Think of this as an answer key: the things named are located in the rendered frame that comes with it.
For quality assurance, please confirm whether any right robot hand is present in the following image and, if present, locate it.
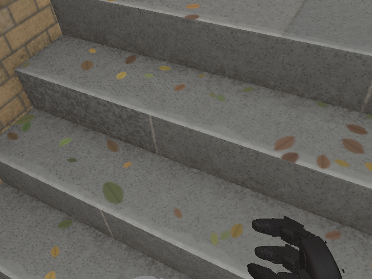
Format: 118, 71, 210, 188
247, 216, 344, 279

